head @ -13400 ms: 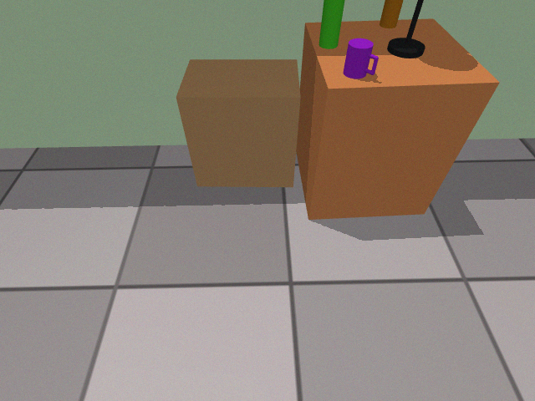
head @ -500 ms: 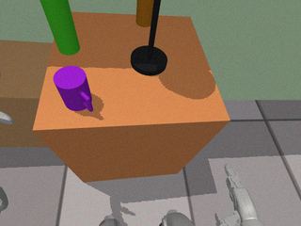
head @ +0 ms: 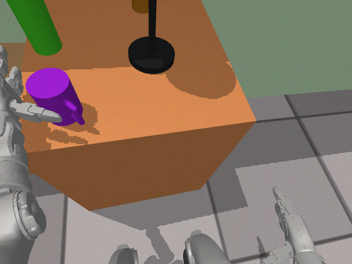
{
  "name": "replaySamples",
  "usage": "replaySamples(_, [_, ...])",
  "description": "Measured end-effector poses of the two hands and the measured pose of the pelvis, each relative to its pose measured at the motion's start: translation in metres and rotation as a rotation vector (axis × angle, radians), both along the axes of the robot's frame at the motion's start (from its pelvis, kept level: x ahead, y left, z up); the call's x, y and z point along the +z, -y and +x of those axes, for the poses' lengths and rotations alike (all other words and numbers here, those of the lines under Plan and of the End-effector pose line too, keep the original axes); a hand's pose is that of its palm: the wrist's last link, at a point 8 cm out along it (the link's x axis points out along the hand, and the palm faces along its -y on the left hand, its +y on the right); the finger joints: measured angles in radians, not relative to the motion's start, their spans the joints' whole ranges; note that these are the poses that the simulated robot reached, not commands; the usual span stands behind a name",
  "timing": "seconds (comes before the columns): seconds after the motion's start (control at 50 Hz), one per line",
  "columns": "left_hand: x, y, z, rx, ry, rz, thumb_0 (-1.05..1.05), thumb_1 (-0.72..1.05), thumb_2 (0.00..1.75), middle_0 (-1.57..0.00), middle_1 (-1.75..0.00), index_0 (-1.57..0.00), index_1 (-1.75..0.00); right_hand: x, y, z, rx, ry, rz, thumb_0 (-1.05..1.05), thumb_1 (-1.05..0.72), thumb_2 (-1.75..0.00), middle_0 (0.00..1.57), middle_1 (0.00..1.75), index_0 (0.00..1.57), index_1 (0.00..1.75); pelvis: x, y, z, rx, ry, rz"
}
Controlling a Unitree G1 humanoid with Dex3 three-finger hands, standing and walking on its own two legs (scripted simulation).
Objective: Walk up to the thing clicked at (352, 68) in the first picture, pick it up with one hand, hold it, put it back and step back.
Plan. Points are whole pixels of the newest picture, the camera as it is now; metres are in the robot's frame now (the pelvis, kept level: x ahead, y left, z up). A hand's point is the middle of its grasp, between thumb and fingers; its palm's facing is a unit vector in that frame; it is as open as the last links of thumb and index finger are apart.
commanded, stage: close in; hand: left
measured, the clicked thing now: (62, 102) +0.48 +0.19 +0.05
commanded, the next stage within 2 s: rest palm in 0.08 s
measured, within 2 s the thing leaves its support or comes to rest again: leaves its support in 1.64 s
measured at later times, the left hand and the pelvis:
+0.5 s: hand (54, 93) +0.49 +0.20 +0.07, palm faces +0.14 -0.99 +0.00, open 17.2 cm; pelvis +0.00 -0.01 +0.00, yaw +1 degrees
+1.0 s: hand (53, 91) +0.51 +0.21 +0.06, palm faces +0.13 -0.99 +0.00, open 13.1 cm; pelvis -0.01 -0.01 -0.01, yaw +1 degrees
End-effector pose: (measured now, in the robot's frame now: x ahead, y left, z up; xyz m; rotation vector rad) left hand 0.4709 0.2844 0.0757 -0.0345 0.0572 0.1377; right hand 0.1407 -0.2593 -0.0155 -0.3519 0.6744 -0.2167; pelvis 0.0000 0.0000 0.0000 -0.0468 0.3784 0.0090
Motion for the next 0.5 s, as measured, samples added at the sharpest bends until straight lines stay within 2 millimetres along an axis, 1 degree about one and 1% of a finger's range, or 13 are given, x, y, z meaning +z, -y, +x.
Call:
replaySamples(0.06, [-0.001, 0.005, -0.005, -0.003, -0.001, -0.001, -0.01, -0.53, 0.04, -0.05, -0.03, -0.06, -0.03, 0.002, -0.005, 0.011, 0.030, 0.031, 0.014, -0.01, 0.53, -0.05, 0.06, 0.05, 0.05, 0.05, 0.000, 0.002, 0.000, 0.007, 0.003, 0.003])
replaySamples(0.12, [-0.003, 0.010, -0.008, -0.009, -0.001, 0.004, -0.01, -0.53, 0.03, -0.05, -0.03, -0.06, -0.03, 0.006, -0.006, 0.014, 0.048, 0.042, 0.016, -0.01, 0.53, -0.05, 0.06, 0.05, 0.06, 0.05, 0.000, 0.004, 0.000, 0.014, 0.009, 0.004])
replaySamples(0.22, [-0.006, 0.019, -0.007, -0.009, 0.008, 0.004, -0.01, -0.53, 0.03, -0.05, -0.02, -0.06, -0.02, 0.010, 0.001, 0.006, 0.042, 0.022, -0.004, -0.01, 0.53, -0.05, 0.06, 0.05, 0.06, 0.05, 0.000, 0.006, -0.002, 0.018, 0.014, 0.005])
replaySamples(0.34, [-0.004, 0.032, 0.000, -0.010, 0.022, 0.014, -0.01, -0.58, 0.03, -0.07, -0.01, -0.07, -0.02, 0.004, 0.008, -0.005, 0.004, -0.016, -0.011, -0.01, 0.53, -0.05, 0.06, 0.05, 0.06, 0.05, -0.001, 0.006, -0.004, 0.015, 0.012, 0.003])
replaySamples(0.42, [-0.005, 0.035, -0.001, 0.003, 0.009, 0.024, -0.01, -0.60, 0.03, -0.09, -0.01, -0.09, -0.03, 0.001, 0.009, -0.004, -0.009, -0.011, 0.000, -0.01, 0.52, -0.05, 0.06, 0.05, 0.06, 0.05, -0.002, 0.005, -0.004, 0.012, 0.011, 0.005])
replaySamples(0.5, [-0.006, 0.035, -0.005, 0.002, -0.001, 0.030, -0.01, -0.60, 0.04, -0.18, -0.07, -0.17, -0.08, 0.006, 0.004, 0.004, 0.003, 0.023, 0.013, -0.01, 0.52, -0.05, 0.06, 0.05, 0.05, 0.05, -0.001, 0.006, -0.004, 0.010, 0.015, 0.011])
